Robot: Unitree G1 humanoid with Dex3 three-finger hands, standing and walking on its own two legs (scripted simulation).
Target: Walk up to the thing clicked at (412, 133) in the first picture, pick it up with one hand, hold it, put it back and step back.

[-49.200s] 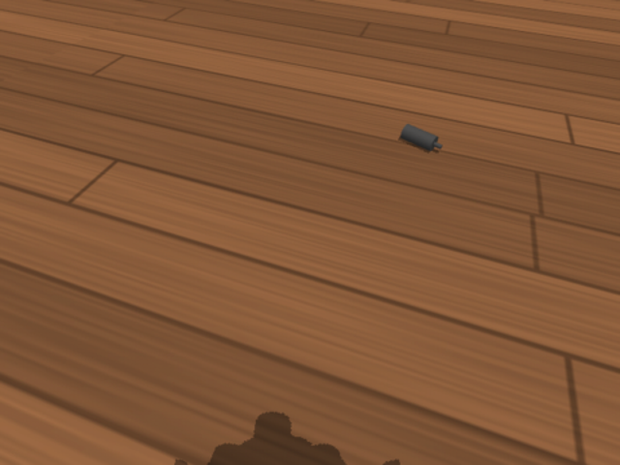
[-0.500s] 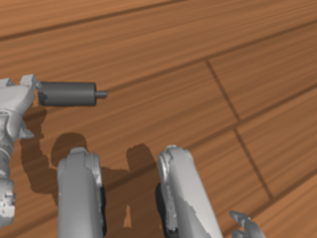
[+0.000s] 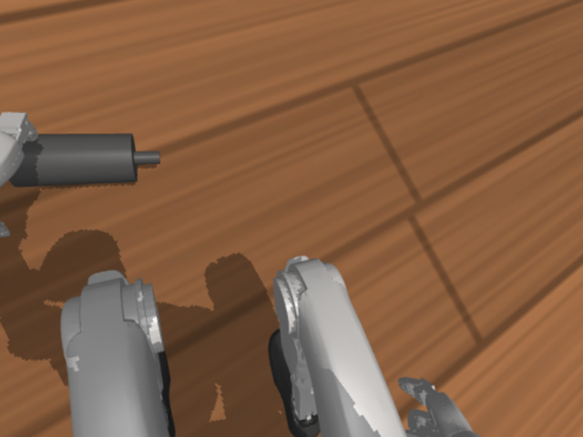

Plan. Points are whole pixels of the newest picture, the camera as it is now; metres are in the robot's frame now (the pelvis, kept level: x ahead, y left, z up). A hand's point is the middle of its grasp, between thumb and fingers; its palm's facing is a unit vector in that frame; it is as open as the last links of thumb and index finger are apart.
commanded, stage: rise first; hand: left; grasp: from above
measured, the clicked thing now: (91, 159) +0.54 +0.27 -0.31
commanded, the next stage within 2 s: none
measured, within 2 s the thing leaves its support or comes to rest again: neither
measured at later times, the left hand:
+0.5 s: hand (14, 177) +0.46 +0.33 -0.19, palm faces -0.47 -0.05 -0.88, open 14.0 cm
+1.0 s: hand (19, 173) +0.47 +0.33 -0.20, palm faces -0.47 -0.05 -0.88, open 14.0 cm
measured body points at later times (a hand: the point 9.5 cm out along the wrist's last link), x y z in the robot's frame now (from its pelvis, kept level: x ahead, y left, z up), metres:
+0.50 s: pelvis +0.00 +0.00 -0.02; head +0.25 +0.09 +0.35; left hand +0.48 +0.33 -0.14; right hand +0.07 -0.27 -0.12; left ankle +0.09 +0.14 -0.32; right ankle +0.08 -0.12 -0.32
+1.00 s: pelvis +0.00 +0.00 -0.03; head +0.25 +0.10 +0.34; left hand +0.49 +0.33 -0.15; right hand +0.08 -0.27 -0.12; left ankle +0.09 +0.14 -0.32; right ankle +0.08 -0.12 -0.32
